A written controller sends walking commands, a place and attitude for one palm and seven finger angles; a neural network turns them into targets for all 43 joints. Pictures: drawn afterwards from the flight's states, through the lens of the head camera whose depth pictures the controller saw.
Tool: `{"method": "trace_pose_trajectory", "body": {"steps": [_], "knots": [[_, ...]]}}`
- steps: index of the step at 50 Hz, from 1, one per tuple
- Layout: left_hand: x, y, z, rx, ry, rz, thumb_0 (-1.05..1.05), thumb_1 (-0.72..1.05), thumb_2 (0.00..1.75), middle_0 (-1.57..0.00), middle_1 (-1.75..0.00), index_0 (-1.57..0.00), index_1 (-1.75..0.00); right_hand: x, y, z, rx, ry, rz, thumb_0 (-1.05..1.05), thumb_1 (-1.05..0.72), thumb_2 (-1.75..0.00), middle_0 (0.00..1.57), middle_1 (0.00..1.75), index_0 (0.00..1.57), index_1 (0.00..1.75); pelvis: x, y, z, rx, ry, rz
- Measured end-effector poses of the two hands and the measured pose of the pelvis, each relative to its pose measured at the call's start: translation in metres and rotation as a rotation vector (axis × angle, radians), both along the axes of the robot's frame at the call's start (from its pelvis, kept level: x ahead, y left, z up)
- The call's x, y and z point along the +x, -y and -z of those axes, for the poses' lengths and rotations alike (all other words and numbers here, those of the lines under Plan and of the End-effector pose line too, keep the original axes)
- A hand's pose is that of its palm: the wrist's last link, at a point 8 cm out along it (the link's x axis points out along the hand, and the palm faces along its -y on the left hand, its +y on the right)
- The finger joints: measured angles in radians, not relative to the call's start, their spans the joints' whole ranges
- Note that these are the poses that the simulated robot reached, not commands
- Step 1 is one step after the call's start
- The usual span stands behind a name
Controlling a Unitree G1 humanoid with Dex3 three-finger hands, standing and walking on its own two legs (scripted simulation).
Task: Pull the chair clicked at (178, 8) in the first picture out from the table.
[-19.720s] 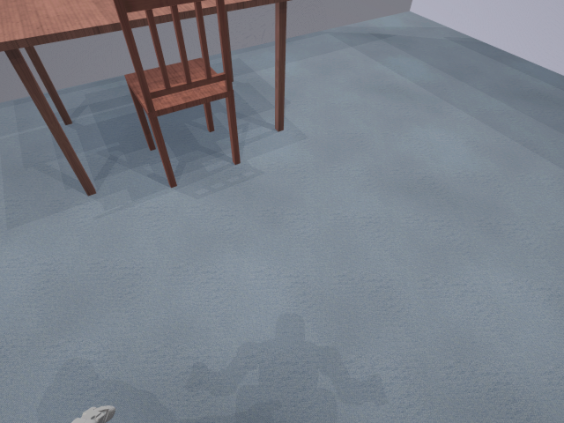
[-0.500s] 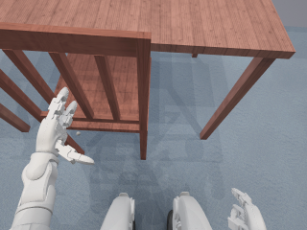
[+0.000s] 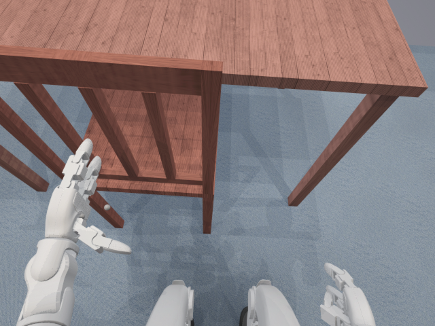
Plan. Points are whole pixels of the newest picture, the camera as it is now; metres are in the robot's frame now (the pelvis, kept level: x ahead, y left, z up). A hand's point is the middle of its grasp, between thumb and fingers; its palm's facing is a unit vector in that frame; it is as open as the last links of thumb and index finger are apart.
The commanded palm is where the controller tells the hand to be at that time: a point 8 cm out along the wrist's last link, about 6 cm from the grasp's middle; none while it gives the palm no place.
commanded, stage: aim the fingers beside a spindle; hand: left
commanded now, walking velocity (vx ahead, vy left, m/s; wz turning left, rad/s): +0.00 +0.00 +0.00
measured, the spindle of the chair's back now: (116, 139) +0.45 +0.22 +0.01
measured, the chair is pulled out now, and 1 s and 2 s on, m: -0.01 -0.01 -0.01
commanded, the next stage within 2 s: push the fingers through the gap in 1.32 s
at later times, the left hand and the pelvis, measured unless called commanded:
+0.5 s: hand (107, 222) +0.28 +0.20 +0.02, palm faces -0.04 -1.00 -0.06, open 16.9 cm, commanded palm +0.27 +0.25 +0.03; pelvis +0.00 +0.00 +0.00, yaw +0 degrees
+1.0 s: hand (105, 216) +0.29 +0.20 +0.02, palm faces -0.01 -1.00 -0.08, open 16.9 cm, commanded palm +0.27 +0.25 +0.02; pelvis -0.01 -0.01 +0.00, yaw +0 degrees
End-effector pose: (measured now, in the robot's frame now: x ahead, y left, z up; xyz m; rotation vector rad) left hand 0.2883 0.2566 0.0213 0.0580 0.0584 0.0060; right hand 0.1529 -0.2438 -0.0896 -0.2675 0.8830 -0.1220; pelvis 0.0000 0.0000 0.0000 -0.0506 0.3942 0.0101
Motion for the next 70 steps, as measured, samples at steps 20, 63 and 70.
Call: {"method": "trace_pose_trajectory", "body": {"steps": [20,63,70], "knots": [[-0.016,0.004,0.002,-0.011,-0.038,0.036,-0.01,-0.5,0.3,-0.06,-0.08,-0.06,-0.08,0.012,0.001,-0.003,-0.003,0.038,-0.008,0.01,-0.9,-0.9,0.21,0.3,0.21,0.3,0.001,0.003,0.001,-0.004,0.004,-0.005],[-0.019,0.011,-0.007,0.006,0.002,0.044,-0.01,-0.5,0.3,-0.07,-0.08,-0.06,-0.08,0.005,0.009,-0.003,-0.018,0.047,-0.002,0.01,-0.9,-0.9,0.21,0.3,0.21,0.3,-0.001,0.007,0.001,0.0,0.006,-0.007],[-0.018,0.006,0.002,0.002,-0.045,0.027,-0.01,-0.5,0.3,-0.06,-0.08,-0.06,-0.08,0.01,0.007,-0.003,-0.009,0.056,-0.006,0.01,-0.9,-0.9,0.21,0.3,0.21,0.3,0.0,0.007,0.002,-0.001,0.001,-0.006]]}}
